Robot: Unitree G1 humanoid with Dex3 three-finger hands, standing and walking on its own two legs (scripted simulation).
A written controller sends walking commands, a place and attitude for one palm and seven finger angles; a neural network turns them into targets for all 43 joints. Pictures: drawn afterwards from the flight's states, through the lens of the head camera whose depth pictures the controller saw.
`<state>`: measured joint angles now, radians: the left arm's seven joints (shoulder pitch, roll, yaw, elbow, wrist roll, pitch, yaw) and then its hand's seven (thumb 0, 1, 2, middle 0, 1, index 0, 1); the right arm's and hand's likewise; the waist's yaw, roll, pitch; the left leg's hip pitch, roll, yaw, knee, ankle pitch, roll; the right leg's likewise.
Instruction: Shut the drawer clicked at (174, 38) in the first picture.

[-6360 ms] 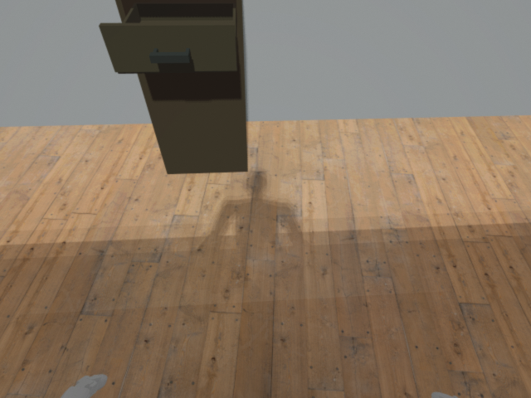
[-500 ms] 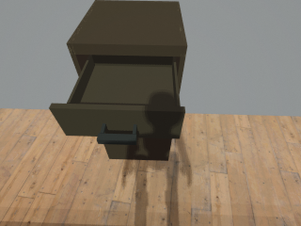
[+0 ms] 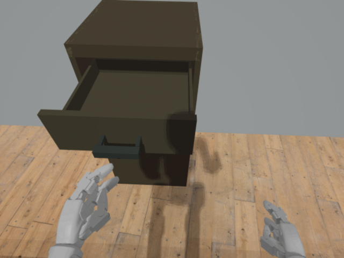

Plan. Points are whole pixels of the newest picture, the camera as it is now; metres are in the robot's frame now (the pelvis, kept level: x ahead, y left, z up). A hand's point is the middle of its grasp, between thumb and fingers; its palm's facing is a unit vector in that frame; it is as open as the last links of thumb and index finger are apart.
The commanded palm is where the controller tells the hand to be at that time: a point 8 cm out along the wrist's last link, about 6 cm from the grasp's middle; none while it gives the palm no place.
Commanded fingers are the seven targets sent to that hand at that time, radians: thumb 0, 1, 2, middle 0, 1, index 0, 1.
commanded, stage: raise the hand and make a fist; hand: left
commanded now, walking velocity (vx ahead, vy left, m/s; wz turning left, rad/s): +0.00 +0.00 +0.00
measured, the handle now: (118, 145) +0.38 +0.15 +0.05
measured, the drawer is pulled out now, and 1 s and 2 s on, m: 0.27 0.27 0.27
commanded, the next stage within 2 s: bring the fist close to the handle in 1.58 s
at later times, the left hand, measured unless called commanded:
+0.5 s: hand (104, 218) +0.20 +0.14 +0.05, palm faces -0.07 -1.00 -0.01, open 3.9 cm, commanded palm +0.15 +0.21 +0.07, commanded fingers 0.00 0.90 0.90 -1.04 -1.21 -1.04 -1.21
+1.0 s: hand (82, 209) +0.19 +0.16 +0.13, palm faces -0.03 -1.00 -0.01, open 3.1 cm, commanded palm +0.15 +0.21 +0.13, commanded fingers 0.00 0.90 0.90 -1.40 -1.60 -1.40 -1.60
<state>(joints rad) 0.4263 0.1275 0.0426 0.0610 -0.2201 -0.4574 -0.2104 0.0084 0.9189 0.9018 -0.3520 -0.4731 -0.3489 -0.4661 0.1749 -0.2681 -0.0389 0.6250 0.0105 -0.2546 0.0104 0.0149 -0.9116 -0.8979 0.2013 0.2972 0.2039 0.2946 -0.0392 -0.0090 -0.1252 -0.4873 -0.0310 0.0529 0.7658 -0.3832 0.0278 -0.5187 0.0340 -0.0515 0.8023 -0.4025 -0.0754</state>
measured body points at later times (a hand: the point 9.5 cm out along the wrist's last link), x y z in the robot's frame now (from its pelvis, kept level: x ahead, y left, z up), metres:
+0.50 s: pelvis -0.01 -0.01 -0.01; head +0.02 -0.03 +0.44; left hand +0.20 +0.20 +0.05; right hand +0.15 -0.23 -0.11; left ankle -0.01 +0.10 -0.71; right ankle +0.00 -0.07 -0.71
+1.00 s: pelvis +0.01 +0.04 +0.00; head +0.00 +0.02 +0.45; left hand +0.18 +0.21 +0.13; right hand +0.22 -0.16 -0.04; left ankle -0.01 +0.10 -0.71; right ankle +0.00 -0.07 -0.71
